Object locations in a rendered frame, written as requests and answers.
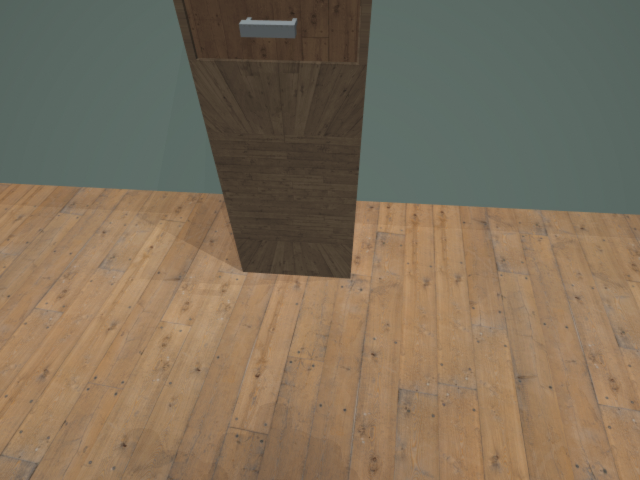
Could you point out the cabinet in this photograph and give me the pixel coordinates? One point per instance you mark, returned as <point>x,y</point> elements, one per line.
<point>286,138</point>

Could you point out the handle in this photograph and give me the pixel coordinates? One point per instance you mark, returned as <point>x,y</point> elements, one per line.
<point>268,28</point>

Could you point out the drawer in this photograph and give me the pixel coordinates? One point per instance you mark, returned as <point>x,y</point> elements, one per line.
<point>327,30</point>

